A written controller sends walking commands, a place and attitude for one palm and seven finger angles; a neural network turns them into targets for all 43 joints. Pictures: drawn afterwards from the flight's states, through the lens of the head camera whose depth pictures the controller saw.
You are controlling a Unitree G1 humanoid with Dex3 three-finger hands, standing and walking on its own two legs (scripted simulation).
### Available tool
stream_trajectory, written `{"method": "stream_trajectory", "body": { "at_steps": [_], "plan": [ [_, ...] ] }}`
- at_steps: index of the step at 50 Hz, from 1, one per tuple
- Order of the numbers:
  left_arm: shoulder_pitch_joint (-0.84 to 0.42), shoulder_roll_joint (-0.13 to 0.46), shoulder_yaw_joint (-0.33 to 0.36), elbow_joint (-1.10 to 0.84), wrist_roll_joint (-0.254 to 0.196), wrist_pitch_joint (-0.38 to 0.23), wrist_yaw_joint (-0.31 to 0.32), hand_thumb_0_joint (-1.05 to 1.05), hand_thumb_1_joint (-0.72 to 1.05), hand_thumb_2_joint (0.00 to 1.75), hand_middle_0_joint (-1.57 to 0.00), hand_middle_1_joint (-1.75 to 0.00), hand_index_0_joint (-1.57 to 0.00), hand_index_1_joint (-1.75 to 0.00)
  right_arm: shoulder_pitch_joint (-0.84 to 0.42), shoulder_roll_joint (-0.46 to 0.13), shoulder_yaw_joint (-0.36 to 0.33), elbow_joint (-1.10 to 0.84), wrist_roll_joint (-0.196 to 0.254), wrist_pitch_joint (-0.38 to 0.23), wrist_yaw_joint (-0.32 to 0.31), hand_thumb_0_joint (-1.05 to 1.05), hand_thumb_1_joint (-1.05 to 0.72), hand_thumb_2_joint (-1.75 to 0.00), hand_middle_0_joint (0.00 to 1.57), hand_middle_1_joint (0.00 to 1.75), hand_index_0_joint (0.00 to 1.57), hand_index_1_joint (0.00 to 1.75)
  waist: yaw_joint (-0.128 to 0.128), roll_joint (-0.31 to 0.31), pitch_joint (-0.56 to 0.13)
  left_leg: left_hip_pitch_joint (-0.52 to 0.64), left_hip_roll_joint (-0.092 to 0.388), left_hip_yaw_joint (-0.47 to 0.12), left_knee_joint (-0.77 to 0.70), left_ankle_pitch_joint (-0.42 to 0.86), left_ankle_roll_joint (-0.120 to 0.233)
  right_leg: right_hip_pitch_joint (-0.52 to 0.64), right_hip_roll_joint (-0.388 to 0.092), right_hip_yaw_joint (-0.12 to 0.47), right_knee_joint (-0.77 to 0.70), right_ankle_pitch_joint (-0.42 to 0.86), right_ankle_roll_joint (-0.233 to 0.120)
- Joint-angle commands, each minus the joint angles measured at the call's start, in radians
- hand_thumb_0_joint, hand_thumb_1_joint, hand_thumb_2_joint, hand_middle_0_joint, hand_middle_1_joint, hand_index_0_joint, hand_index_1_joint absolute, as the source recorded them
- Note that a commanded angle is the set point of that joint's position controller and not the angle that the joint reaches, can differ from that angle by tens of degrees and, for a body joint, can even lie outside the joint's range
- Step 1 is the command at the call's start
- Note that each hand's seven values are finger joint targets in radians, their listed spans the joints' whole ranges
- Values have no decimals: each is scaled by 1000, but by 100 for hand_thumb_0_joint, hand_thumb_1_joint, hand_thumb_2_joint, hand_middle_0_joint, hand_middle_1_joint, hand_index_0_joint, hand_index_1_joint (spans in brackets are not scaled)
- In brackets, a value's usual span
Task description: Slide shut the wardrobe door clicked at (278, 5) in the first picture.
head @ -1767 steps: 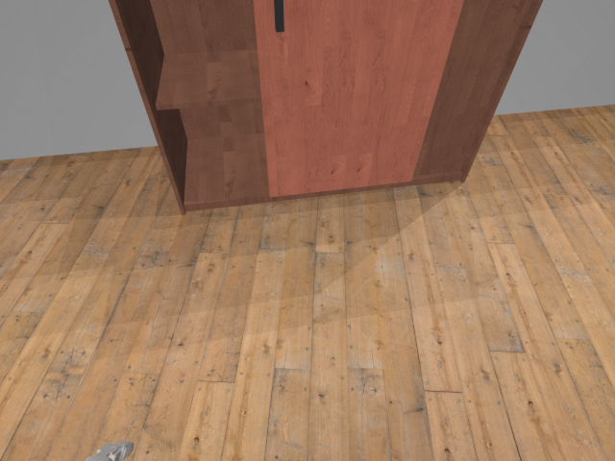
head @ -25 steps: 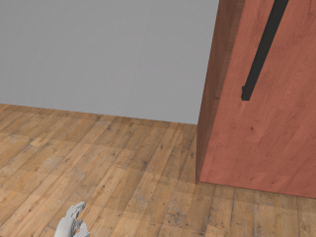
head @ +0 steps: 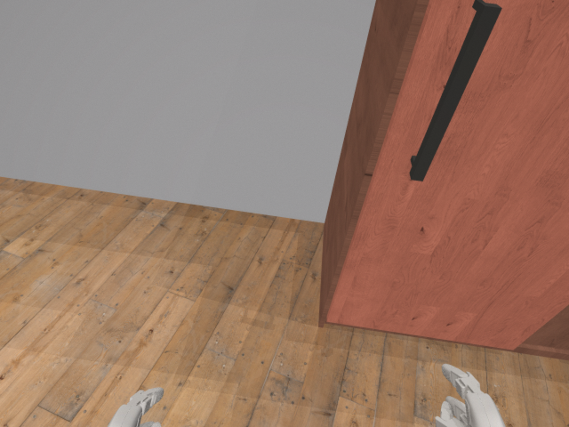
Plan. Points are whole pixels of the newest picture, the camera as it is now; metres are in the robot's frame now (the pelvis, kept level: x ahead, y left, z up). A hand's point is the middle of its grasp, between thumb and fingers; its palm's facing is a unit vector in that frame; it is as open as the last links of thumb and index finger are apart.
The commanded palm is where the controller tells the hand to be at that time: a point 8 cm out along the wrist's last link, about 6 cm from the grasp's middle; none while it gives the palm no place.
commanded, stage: let the arm hang, fingers relaxed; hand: right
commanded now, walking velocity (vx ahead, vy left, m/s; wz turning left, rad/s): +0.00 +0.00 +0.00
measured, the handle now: (443, 100) +0.65 -0.23 +0.21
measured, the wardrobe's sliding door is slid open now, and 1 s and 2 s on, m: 0.00 0.00 0.00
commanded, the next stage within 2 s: look to check the result in 0.92 s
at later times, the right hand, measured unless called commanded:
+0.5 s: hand out of the picture +0.04 -0.26 -0.14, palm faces +0.00 +0.94 -0.35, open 7.3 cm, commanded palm none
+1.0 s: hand out of the picture +0.13 -0.24 -0.13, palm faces -0.04 +0.95 -0.31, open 7.4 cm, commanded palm none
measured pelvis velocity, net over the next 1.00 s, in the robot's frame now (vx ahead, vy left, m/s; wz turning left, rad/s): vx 0.03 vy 0.00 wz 0.01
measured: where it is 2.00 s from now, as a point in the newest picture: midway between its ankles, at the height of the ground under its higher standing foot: outside the picture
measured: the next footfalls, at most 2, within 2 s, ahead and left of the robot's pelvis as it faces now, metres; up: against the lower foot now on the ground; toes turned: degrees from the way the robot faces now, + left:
none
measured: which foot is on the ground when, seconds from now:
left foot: down 0.00-1.00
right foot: down 0.00-1.00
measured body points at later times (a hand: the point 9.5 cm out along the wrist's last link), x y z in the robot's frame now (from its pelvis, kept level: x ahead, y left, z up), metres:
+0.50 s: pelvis +0.01 -0.01 +0.02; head +0.03 +0.00 +0.47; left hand +0.04 +0.26 -0.13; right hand +0.04 -0.31 -0.11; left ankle +0.00 +0.12 -0.72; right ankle +0.05 -0.11 -0.72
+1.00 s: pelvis +0.03 +0.00 +0.03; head +0.05 +0.00 +0.48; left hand +0.12 +0.30 -0.10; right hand +0.13 -0.29 -0.11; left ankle +0.00 +0.12 -0.72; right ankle +0.05 -0.11 -0.72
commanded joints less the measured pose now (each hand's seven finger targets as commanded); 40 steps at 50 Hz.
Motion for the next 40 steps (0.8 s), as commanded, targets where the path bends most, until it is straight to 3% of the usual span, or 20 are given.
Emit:
{"method": "stream_trajectory", "body": {
  "at_steps": [1, 2, 3, 5, 6, 7, 9, 11, 13, 17, 19, 25, 33, 40],
  "plan": [
    [40, 97, 37, -23, 18, 23, 3, 0, 90, 90, -20, -30, -20, -30, -88, -143, -6, 77, 4, -38, -9, 0, -90, -90, 20, 30, 20, 30, 17, 258, 153, -196, 152, -159, -322, 0, 93, 131, -38, 41, -49, 110, -5],
    [44, 94, 31, -4, 18, 17, 5, 0, 90, 90, -20, -30, -20, -30, -73, -129, 3, 129, 8, -44, -10, 0, -90, -90, 20, 30, 20, 30, 12, 157, 123, -142, 119, -132, -264, 108, 66, 155, -60, 68, -124, 232, -8],
    [33, 108, 27, 10, 15, 11, 6, 0, 90, 90, -20, -30, -20, -30, -53, -128, 10, 174, 11, -47, -12, 0, -90, -90, 20, 30, 20, 30, -4, 45, 93, -76, 81, -103, -224, 137, 39, 143, -88, 109, -178, 293, -12],
    [7, 114, 24, 51, 14, 4, 11, 0, 90, 90, -20, -30, -20, -30, -11, -109, 13, 275, 15, -48, -18, 0, -90, -90, 20, 30, 20, 30, -33, -113, 72, 36, 52, -99, -250, 48, 25, 73, -108, 138, -263, 155, -19],
    [14, 112, 22, 70, 13, 5, 14, 0, 90, 90, -20, -30, -20, -30, 0, -112, 12, 319, 17, -48, -18, 0, -90, -90, 20, 30, 20, 30, -34, -154, 75, 67, 49, -100, -256, 39, 29, 49, -102, 143, -286, 95, -18],
    [21, 118, 30, 83, 17, 1, 19, 0, 90, 90, -20, -30, -20, -30, 22, -101, -10, 343, 13, -54, -18, 0, -90, -90, 20, 30, 20, 30, -40, -178, 33, 103, 48, -90, -257, 72, 38, 61, -103, 144, -291, 83, -23],
    [37, 122, 37, 104, 13, 2, 23, 0, 90, 90, -20, -30, -20, -30, 14, -114, -8, 390, 15, -59, -18, 0, -90, -90, 20, 30, 20, 30, -39, -149, -7, 147, 56, -87, -275, 121, 46, 85, -105, 138, -281, 108, -24],
    [60, 137, 41, 131, 9, -1, 27, 0, 90, 90, -20, -30, -20, -30, -6, -128, -7, 430, 19, -67, -14, 0, -90, -90, 20, 30, 20, 30, -32, -71, -41, 163, 68, -94, -297, 146, 53, 123, -105, 131, -271, 140, -20],
    [65, 163, 47, 151, 4, 0, 30, 0, 90, 90, -20, -30, -20, -30, -36, -145, -6, 462, 19, -69, -12, 0, -90, -90, 20, 30, 20, 30, -25, 10, -16, 137, 67, -88, -314, 147, 55, 153, -115, 133, -276, 165, -21],
    [46, 203, 53, 194, 3, 1, 31, 0, 90, 90, -20, -30, -20, -30, -67, -178, -6, 523, 19, -65, -7, 0, -90, -90, 20, 30, 20, 30, -27, 24, 70, 93, 65, -87, -352, 73, 53, 143, -125, 146, -335, 89, -26],
    [37, 213, 54, 210, 2, -1, 30, 0, 90, 90, -20, -30, -20, -30, -74, -193, -4, 548, 19, -68, -6, 0, -90, -90, 20, 30, 20, 30, -27, 51, 67, 92, 69, -91, -360, 82, 55, 165, -126, 142, -342, 102, -28],
    [-19, 249, 55, 244, 3, -1, 24, 0, 90, 90, -20, -30, -20, -30, -116, -229, 0, 592, 17, -70, -3, 0, -90, -90, 20, 30, 20, 30, -26, 61, 87, 78, 74, -100, -385, 52, 47, 183, -128, 144, -383, 66, -25],
    [-96, 280, 50, 258, -1, -11, 17, 0, 90, 90, -20, -30, -20, -30, -162, -264, 6, 603, 16, -82, -1, 0, -90, -90, 20, 30, 20, 30, -27, 65, 32, 115, 88, -106, -395, 164, 34, 250, -130, 128, -380, 213, -20],
    [-141, 294, 42, 264, -1, -19, 17, 0, 90, 90, -20, -30, -20, -30, -194, -275, 7, 605, 18, -86, -2, 0, -90, -90, 20, 30, 20, 30, -28, 31, 7, 163, 99, -102, -399, 251, 30, 280, -135, 125, -389, 314, -14]
  ]
}}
